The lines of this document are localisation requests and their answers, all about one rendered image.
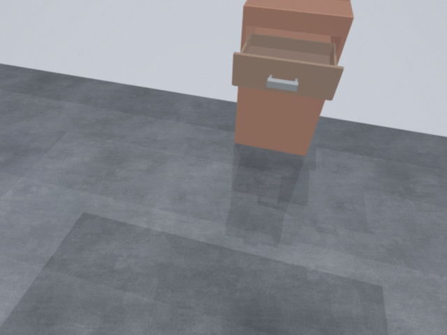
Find cabinet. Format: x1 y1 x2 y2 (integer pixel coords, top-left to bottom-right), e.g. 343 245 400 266
234 0 354 156

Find handle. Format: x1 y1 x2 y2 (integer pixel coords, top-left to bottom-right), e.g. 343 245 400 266
266 75 298 91

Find drawer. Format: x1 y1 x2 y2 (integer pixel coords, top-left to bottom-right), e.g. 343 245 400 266
232 33 344 101

